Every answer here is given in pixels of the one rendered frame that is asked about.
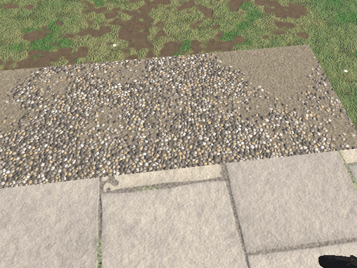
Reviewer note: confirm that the robot right hand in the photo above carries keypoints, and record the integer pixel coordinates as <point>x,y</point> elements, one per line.
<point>332,261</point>

